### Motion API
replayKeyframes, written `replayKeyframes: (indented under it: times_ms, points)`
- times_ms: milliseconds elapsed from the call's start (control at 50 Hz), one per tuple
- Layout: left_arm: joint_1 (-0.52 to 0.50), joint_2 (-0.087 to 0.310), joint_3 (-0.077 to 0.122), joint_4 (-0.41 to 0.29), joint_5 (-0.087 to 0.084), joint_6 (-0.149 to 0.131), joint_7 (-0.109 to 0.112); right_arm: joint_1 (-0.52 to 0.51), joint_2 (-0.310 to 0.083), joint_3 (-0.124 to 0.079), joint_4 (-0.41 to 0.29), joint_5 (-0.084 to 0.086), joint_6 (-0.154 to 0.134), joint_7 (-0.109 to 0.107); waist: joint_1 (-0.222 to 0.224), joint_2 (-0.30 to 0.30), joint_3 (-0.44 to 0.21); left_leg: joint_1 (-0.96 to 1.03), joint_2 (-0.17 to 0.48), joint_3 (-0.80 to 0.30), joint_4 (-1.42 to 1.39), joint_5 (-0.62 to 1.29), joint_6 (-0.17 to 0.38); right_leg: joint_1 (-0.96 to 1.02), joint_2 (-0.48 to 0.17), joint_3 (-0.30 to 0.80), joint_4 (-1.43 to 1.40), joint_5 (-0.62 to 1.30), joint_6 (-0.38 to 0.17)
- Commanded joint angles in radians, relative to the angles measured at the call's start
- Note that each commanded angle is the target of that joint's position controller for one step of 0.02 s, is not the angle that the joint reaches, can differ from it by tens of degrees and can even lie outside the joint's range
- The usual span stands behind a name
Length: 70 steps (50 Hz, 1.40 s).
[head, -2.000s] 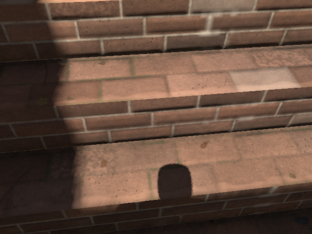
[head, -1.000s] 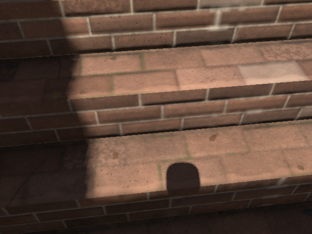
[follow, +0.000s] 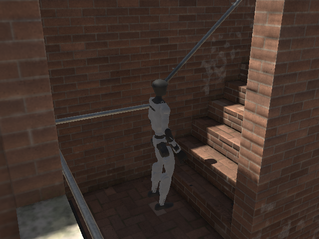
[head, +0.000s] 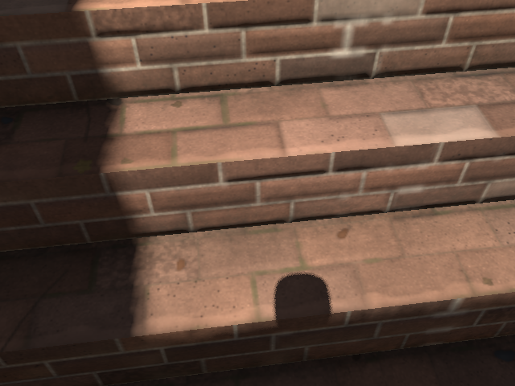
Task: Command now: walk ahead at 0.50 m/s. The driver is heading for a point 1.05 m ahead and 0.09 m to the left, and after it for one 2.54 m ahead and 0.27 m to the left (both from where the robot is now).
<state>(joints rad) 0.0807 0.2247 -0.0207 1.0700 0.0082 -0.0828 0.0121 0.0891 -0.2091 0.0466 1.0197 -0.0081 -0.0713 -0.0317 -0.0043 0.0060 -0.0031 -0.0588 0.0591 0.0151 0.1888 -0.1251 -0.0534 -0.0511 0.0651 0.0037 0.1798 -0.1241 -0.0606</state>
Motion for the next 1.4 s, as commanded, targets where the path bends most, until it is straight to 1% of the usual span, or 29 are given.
replayKeyframes:
  times_ms: [20,460,880,900,1160,1180,1220,1300,1320,1340,1400]
  points:
    - [-0.038,0.113,0.015,-0.047,-0.001,-0.009,0.001,-0.047,-0.097,-0.014,-0.055,0.001,-0.012,-0.002,0.001,-0.002,-0.057,0.014,0.088,-0.058,-0.008,0.102,0.025,0.015,-0.179,0.104,-0.006,0.263,-0.002]
    - [-0.043,0.139,0.002,-0.062,-0.002,-0.008,-0.003,-0.049,-0.119,-0.004,-0.068,0.002,-0.011,0.002,0.0,0.002,-0.055,0.014,0.09,-0.056,-0.01,0.096,0.02,0.012,-0.179,0.107,-0.011,0.25,-0.002]
    - [-0.047,0.154,-0.004,-0.073,-0.002,-0.007,-0.004,-0.052,-0.132,0.001,-0.072,0.003,-0.011,0.005,0.0,0.002,-0.057,0.015,0.09,-0.057,-0.013,0.099,0.019,0.011,-0.18,0.106,-0.009,0.244,0.001]
    - [-0.071,0.158,-0.004,-0.079,-0.008,-0.01,-0.005,-0.063,-0.131,0.001,-0.073,0.004,-0.014,0.008,-0.002,0.008,-0.065,0.018,0.089,-0.058,-0.016,0.115,0.019,0.015,-0.177,0.113,-0.013,0.251,-0.002]
    - [-0.084,0.165,-0.007,-0.073,-0.006,-0.01,-0.006,-0.073,-0.139,0.001,-0.065,0.004,-0.017,0.011,0.0,0.003,-0.063,0.018,0.091,-0.061,-0.025,0.119,0.019,0.019,-0.18,0.11,-0.018,0.239,0.001]
    - [-0.082,0.159,-0.006,-0.063,-0.01,-0.01,-0.001,-0.084,-0.145,-0.003,-0.073,0.001,-0.014,0.014,0.004,0.003,-0.077,0.034,0.092,-0.06,-0.028,0.13,0.015,0.015,-0.179,0.103,-0.012,0.225,-0.004]
    - [-0.086,0.161,-0.007,-0.059,-0.01,-0.011,0.002,-0.089,-0.143,-0.004,-0.075,0.001,-0.012,0.015,0.004,0.005,-0.072,0.038,0.092,-0.059,-0.028,0.131,0.013,0.004,-0.179,0.106,-0.015,0.214,-0.006]
    - [-0.093,0.161,-0.006,-0.052,-0.009,-0.012,0.002,-0.089,-0.142,-0.005,-0.074,0.001,-0.011,0.016,0.002,0.005,-0.065,0.041,0.092,-0.059,-0.031,0.127,0.013,-0.004,-0.18,0.109,-0.019,0.208,-0.006]
    - [-0.095,0.163,-0.004,-0.045,-0.009,-0.012,0.003,-0.086,-0.148,-0.006,-0.077,0.005,-0.01,0.015,-0.004,0.007,-0.056,0.04,0.095,-0.06,-0.031,0.126,0.014,-0.013,-0.184,0.114,-0.022,0.206,-0.003]
    - [-0.095,0.162,-0.005,-0.049,-0.01,-0.012,0.002,-0.089,-0.141,-0.005,-0.074,0.001,-0.011,0.016,0.003,0.004,-0.068,0.044,0.092,-0.059,-0.032,0.126,0.013,-0.004,-0.18,0.109,-0.02,0.207,-0.006]
    - [-0.097,0.16,-0.005,-0.044,-0.009,-0.012,0.002,-0.093,-0.142,-0.006,-0.074,0.001,-0.011,0.016,0.003,0.005,-0.068,0.045,0.093,-0.058,-0.032,0.126,0.012,-0.005,-0.18,0.11,-0.021,0.21,-0.007]
